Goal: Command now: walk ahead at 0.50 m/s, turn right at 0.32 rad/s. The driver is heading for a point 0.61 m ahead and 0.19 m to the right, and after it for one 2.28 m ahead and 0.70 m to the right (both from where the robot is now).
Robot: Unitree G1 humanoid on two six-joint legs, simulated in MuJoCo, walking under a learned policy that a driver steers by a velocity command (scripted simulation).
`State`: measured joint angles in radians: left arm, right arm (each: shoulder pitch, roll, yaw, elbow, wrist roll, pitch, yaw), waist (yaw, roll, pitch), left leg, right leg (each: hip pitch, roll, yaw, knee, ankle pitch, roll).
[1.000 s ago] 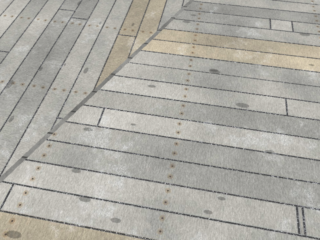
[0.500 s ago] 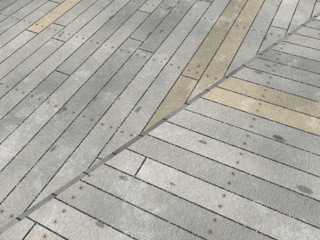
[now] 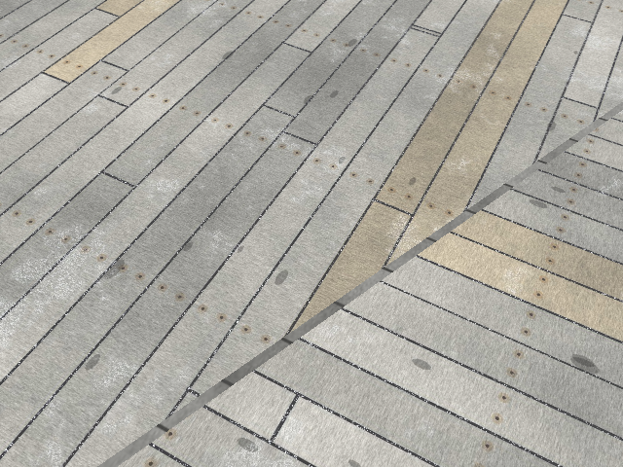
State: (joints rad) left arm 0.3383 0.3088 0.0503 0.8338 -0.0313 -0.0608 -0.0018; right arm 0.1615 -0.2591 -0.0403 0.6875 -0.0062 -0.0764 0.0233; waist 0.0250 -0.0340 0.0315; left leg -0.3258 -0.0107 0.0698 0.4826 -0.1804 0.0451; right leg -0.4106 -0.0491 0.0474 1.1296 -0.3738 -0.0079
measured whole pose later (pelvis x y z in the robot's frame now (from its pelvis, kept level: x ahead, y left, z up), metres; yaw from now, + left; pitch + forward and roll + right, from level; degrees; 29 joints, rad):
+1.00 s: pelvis +0.52 -0.10 -0.01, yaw -33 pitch +1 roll +0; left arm 0.29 0.32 0.07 0.70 -0.01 0.02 0.04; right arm 0.08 -0.26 -0.04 0.71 -0.02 -0.07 0.02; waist 0.03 -0.03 0.05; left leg -0.41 -0.02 0.01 0.50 -0.10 0.02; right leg -0.41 0.07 0.12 1.17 -0.54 0.04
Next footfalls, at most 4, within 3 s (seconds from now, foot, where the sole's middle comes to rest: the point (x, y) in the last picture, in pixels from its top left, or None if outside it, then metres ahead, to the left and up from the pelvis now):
0.40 right None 0.35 -0.16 -0.77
0.86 left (357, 373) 0.69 -0.08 -0.77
1.22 right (449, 439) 0.54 -0.28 -0.77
1.84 right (452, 415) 0.60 -0.29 -0.77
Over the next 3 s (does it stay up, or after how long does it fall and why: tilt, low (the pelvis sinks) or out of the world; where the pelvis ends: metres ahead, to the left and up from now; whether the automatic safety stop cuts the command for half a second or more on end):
stays up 0.55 -0.20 0.01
